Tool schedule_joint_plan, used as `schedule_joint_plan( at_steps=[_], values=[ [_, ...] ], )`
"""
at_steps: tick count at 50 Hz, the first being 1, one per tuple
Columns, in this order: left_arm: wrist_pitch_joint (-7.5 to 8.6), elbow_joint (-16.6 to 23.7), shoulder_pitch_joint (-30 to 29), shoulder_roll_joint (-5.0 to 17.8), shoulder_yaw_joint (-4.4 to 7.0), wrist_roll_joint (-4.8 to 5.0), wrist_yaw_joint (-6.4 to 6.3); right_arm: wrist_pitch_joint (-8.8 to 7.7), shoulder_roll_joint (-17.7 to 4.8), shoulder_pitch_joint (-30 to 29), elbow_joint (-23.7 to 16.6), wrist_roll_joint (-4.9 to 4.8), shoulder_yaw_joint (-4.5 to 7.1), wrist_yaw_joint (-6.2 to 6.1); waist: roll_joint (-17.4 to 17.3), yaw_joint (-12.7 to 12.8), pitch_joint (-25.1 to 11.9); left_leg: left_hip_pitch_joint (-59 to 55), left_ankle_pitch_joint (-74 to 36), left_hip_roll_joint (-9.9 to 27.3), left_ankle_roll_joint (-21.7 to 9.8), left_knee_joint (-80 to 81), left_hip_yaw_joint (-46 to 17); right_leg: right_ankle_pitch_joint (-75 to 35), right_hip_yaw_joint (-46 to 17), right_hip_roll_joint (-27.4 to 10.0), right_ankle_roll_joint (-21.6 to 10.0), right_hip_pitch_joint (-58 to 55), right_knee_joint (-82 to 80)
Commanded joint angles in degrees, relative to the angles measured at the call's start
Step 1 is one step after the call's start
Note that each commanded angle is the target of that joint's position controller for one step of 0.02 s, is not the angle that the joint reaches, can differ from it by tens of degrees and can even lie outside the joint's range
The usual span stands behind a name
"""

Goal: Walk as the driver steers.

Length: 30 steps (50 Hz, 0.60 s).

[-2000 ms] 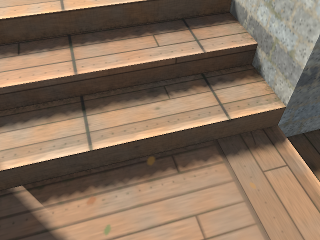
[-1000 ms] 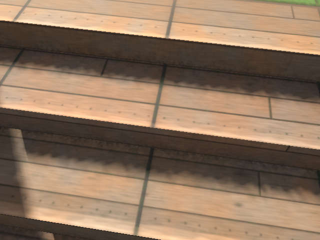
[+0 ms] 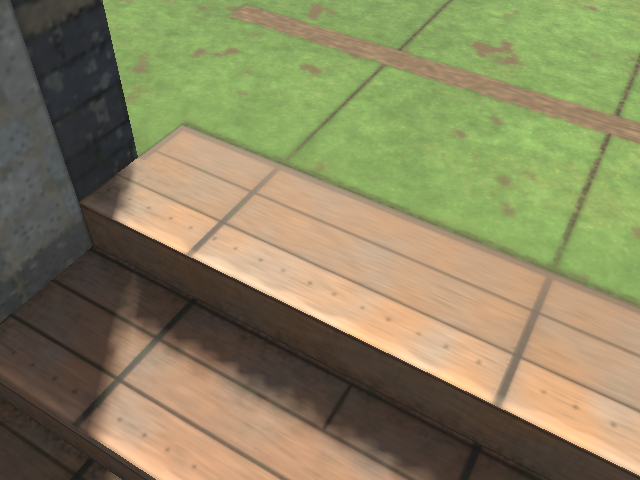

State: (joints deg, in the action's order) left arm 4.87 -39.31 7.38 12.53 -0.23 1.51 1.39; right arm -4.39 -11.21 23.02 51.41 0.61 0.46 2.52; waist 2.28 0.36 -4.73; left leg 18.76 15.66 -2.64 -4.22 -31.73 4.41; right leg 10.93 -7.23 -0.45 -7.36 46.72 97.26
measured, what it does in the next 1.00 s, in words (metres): climbs, turning right: right foot 0.14 m higher, then left foot 0.14 m higher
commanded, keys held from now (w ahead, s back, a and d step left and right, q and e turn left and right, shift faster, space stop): w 0.14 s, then w+e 0.86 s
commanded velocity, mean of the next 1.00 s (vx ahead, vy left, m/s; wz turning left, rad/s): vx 0.50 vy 0.00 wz -0.36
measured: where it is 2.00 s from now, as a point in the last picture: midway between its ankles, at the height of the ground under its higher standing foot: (557, 218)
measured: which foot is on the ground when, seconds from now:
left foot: down 0.00-0.36, up 0.38-0.94, down 0.96-1.00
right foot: up 0.00-0.34, down 0.36-0.98, up 1.00-1.00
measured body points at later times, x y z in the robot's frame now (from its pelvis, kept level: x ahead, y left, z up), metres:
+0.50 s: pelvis +0.30 -0.11 +0.09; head +0.29 -0.11 +0.54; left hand +0.45 +0.12 -0.02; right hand +0.35 -0.37 -0.03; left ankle +0.19 +0.07 -0.47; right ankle +0.36 -0.17 -0.59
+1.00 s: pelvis +0.63 -0.15 +0.17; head +0.64 -0.18 +0.62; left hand +0.65 +0.08 +0.04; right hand +0.79 -0.42 +0.14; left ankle +0.81 -0.13 -0.45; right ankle +0.39 -0.17 -0.52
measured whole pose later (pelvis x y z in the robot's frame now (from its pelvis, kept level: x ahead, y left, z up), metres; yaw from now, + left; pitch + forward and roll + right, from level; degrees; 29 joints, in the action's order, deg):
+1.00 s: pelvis +0.63 -0.15 +0.17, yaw -28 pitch +4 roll +3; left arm 1.2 -54.2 32.2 7.5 -0.2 -0.3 -0.8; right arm -7.8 -6.8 -0.6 30.0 2.1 -4.3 0.4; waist 0.5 1.2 -1.3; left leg 52.4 18.0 2.4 -4.5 -67.1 8.9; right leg 11.6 -16.5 5.4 -5.7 3.4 41.1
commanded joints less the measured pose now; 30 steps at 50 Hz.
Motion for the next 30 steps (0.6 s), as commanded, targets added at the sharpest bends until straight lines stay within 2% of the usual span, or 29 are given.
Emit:
schedule_joint_plan(
  at_steps=[1, 2, 4, 5, 6, 7, 8, 9, 10, 11, 12, 13, 14, 15, 16, 17, 18, 19, 20, 21, 22, 23, 24, 25, 26, 27, 28, 29, 30],
  values=[
    [-1.39, 1.2, 7.4, 0.3, -1.13, -1.74, -0.42, -2.69, -2.1, -5.3, -1.5, -0.06, -0.57, -0.06, -5.3, 4.5, 5.0, 4.3, -12.3, 10.5, -8.4, 20.0, -10.4, -6.8, 2.2, -1.8, 2.6, 4.4, -4.5],
    [-1.80, 0.7, 6.9, -1.1, -1.37, -1.53, -0.49, -2.40, -2.5, -0.6, 0.8, 0.44, -0.57, -0.50, -7.7, 2.8, 4.6, -0.3, -13.2, 11.9, -9.3, 19.3, -11.6, -4.6, 4.2, -1.6, 3.9, 9.9, 3.3],
    [-2.47, 1.0, 4.8, -3.7, -2.09, 0.28, -0.34, -1.45, -1.4, 6.8, 4.0, 0.83, -1.25, -1.11, -8.6, 0.2, 6.2, -9.4, -6.7, 15.3, -10.2, 16.9, -16.2, 4.4, 2.8, -1.4, 5.0, 26.2, 21.5],
    [-2.27, 2.5, 1.7, -4.1, -2.41, 0.78, -0.22, -0.90, -1.0, 8.8, 4.7, 0.72, -1.49, -1.39, -7.7, -0.9, 7.9, -13.7, -2.3, 16.5, -9.8, 16.3, -17.6, 7.7, 1.1, -1.8, 5.0, 33.8, 24.8],
    [-1.81, 4.4, -2.8, -4.4, -2.74, 1.05, 0.14, -0.19, -0.7, 10.4, 5.3, 0.85, -1.70, -1.64, -7.1, -2.3, 9.6, -17.0, 0.5, 17.5, -9.1, 16.1, -18.4, 9.7, 0.8, -2.2, 5.2, 39.8, 25.4],
    [-1.24, 7.0, -7.9, -6.5, -3.79, 0.75, 0.77, 0.79, -0.3, 12.1, 6.3, 1.08, -1.87, -2.10, -6.3, -3.7, 11.0, -18.7, -1.5, 18.4, -8.2, 14.8, -18.4, 10.9, 0.8, -1.9, 5.3, 45.4, 28.7],
    [-0.74, 8.3, -9.9, -7.4, -4.31, 1.10, 1.17, 1.41, -0.7, 12.6, 6.1, 1.32, -1.78, -2.69, -6.0, -4.0, 10.9, -20.7, -1.9, 19.4, -7.4, 14.6, -17.7, 11.2, 0.2, -2.0, 5.5, 48.5, 28.5],
    [-0.35, 11.0, -13.2, -7.4, -5.00, 0.93, 1.51, 1.74, -1.7, 11.2, 5.5, 0.87, -1.53, -3.25, -4.8, -3.7, 11.3, -18.0, 1.4, 17.8, -5.5, 16.3, -14.3, 9.0, 2.2, -3.0, 6.2, 46.8, 18.9],
    [-0.13, 13.0, -16.3, -6.3, -5.19, 0.45, 1.53, 1.80, -2.0, 10.2, 5.3, 0.65, -1.42, -4.11, -5.7, -4.1, 11.4, -14.7, 2.9, 16.9, -4.8, 19.1, -12.3, 6.5, 4.2, -4.3, 7.0, 43.2, 10.6],
    [-0.11, 15.4, -18.9, -7.1, -5.77, -0.55, 1.77, 2.07, -2.8, 9.4, 6.2, 0.41, -1.27, -5.41, -6.9, -3.1, 9.1, -10.9, -1.7, 18.2, -4.2, 23.3, -10.8, 3.6, 5.8, -6.9, 6.8, 36.0, 5.9],
    [-0.35, 16.2, -18.2, -6.1, -6.04, -1.47, 2.04, 1.90, -6.0, 6.9, 5.0, 0.13, -0.36, -5.88, -6.8, -2.2, 6.9, -5.0, -5.5, 17.8, -5.4, 30.8, -7.2, 3.2, 12.0, -7.7, 6.7, 21.9, -4.6],
    [-0.47, 16.4, -19.9, -6.2, -5.80, -1.77, 1.78, 1.74, -6.3, 6.9, 6.1, -1.55, -0.03, -5.84, -7.7, -2.4, 5.4, -5.7, -13.0, 17.6, -5.3, 33.3, -5.1, 3.0, 13.5, -7.9, 5.7, 12.7, -10.7],
    [-0.47, 14.3, -15.0, -4.6, -5.14, -1.09, 1.64, 1.34, -8.4, 3.6, 5.3, -1.86, 0.36, -5.29, -9.7, 0.0, 4.6, -3.6, -29.7, 16.4, -5.2, 31.7, -0.3, 4.9, 17.7, -5.8, 4.1, 0.3, -18.4],
    [-0.28, 13.6, -14.0, -2.7, -4.17, -1.71, 1.36, 1.08, -10.7, 6.5, 6.4, -1.71, 0.73, -4.70, -10.7, 0.4, 0.7, -9.0, -61.1, 16.5, -5.8, 25.4, 1.7, 7.5, 22.8, -0.5, 2.0, -7.3, -21.1],
    [-0.13, 11.9, -8.6, -0.8, -2.89, -1.50, 1.44, 1.48, -13.1, 7.8, 6.6, -1.28, 1.15, -4.73, -15.6, 3.1, -3.5, -17.8, -89.2, 18.1, -5.2, 17.3, 2.0, 9.2, 23.9, 3.5, 0.3, -11.5, -25.3],
    [-0.60, 9.0, -0.3, 2.4, -1.18, -0.88, 1.35, 1.93, -13.8, 6.9, 6.2, -0.58, 1.16, -4.80, -18.1, 7.5, -6.7, -25.9, -99.9, 18.6, -3.5, 7.9, 1.3, 9.9, 21.2, 5.9, -1.6, -15.8, -35.5],
    [-1.11, 6.4, 6.6, 6.9, 0.80, -0.59, 1.63, 1.63, -14.1, 5.7, 4.6, -0.12, 1.61, -4.58, -20.2, 10.5, -8.4, -23.5, -97.4, 17.5, -2.1, -2.5, -0.2, 6.4, 11.0, 5.2, -3.3, -25.5, -42.7],
    [-1.56, 2.8, 14.2, 13.4, 3.20, -2.27, 1.77, 0.53, -7.6, 8.4, 1.0, 0.42, 0.77, -4.15, 2.2, 8.1, -15.4, -1.8, -64.4, 9.5, 1.6, -24.3, -2.1, 8.2, -18.4, -5.8, -10.7, -45.4, -54.1],
    [-2.76, -0.2, 19.0, 15.3, 3.66, -2.60, 0.03, -1.82, -4.8, 6.4, -0.2, 1.96, -0.01, -1.58, 16.0, 6.3, -21.3, 8.8, -4.7, -1.8, 3.3, -44.2, -10.3, 9.5, -47.2, -14.9, -12.2, -53.0, -77.9],
    [-2.40, -1.4, 17.4, 10.6, 2.53, -3.59, -0.61, -2.66, -4.2, 5.4, -0.6, 0.05, 0.87, 0.30, 9.0, 4.2, -17.1, 14.7, -3.6, -0.1, 2.6, -58.9, -17.0, 18.6, -47.2, -16.3, -8.9, -47.2, -80.7],
    [-1.78, -2.0, 13.1, 6.8, 1.73, -3.10, 0.19, -2.52, -3.0, -1.9, -4.1, -1.17, 0.42, 0.26, 2.5, 2.6, -5.5, 20.6, -5.1, 1.8, 0.8, -61.2, -14.9, 25.5, -39.5, -14.3, -6.6, -36.4, -79.2],
    [-1.22, -3.6, 10.3, 2.9, 0.87, -3.37, 1.25, -2.68, -2.5, -9.1, -7.6, -0.32, 0.04, -0.32, -2.6, 1.1, 2.1, 23.7, -7.6, 3.8, -1.1, -62.7, -12.2, 22.6, -29.4, -11.8, -4.9, -25.9, -77.1],
    [-0.87, -5.6, 8.7, 0.1, 0.31, -3.56, 1.72, -2.53, -2.0, -11.2, -9.2, -0.14, 0.06, -1.17, -2.6, -1.5, 4.9, 24.4, -8.1, 5.8, -2.9, -65.1, -10.7, 16.9, -20.3, -8.5, -3.9, -20.0, -76.1],
    [-0.51, -6.4, 8.4, -1.7, 0.04, -3.77, 1.89, -2.36, -1.2, -7.6, -9.6, -0.40, -0.37, -1.25, -0.5, -3.7, 4.4, 24.6, -7.9, 6.4, -3.8, -68.9, -10.6, 12.7, -16.4, -6.9, -4.6, -18.4, -76.1],
    [-0.15, -7.4, 9.6, -2.7, -0.11, -3.10, 1.87, -2.26, -0.7, -5.8, -10.1, -0.42, -0.73, -1.06, 0.5, -4.6, 4.4, 27.4, -7.3, 7.1, -4.5, -70.1, -10.2, 7.1, -12.6, -5.4, -4.5, -20.7, -76.9],
    [-0.27, -8.6, 10.9, -2.7, -0.40, -2.95, 1.93, -1.97, 0.3, -5.2, -10.5, -0.57, -1.31, -0.98, 1.8, -5.4, 4.4, 32.5, -7.1, 6.5, -4.7, -74.5, -9.2, 6.1, -11.0, -5.1, -4.6, -22.4, -77.7],
    [-0.38, -9.4, 12.1, -1.7, -0.26, -2.45, 2.06, -1.77, 1.3, -6.2, -11.1, -0.54, -2.00, -0.91, 0.7, -5.7, 4.7, 37.1, -7.5, 7.1, -4.4, -74.1, -8.2, 6.3, -9.3, -4.4, -3.9, -23.2, -77.3],
    [-0.93, -10.0, 12.6, -1.6, -0.48, -2.35, 2.13, -1.51, 2.1, -7.8, -12.3, -0.15, -2.63, -0.67, -0.6, -6.0, 5.4, 40.3, -9.3, 7.6, -3.7, -73.0, -7.7, 6.2, -7.7, -3.8, -2.7, -21.9, -76.1],
    [-1.11, -8.8, 11.1, 1.0, 0.22, -2.02, 1.93, -1.31, 0.6, -9.8, -13.3, 0.27, -2.70, -0.84, -2.0, -6.0, 6.4, 40.4, -11.1, 8.5, -2.2, -65.2, -6.0, 6.2, -6.8, -2.9, -2.0, -19.8, -78.4]
  ],
)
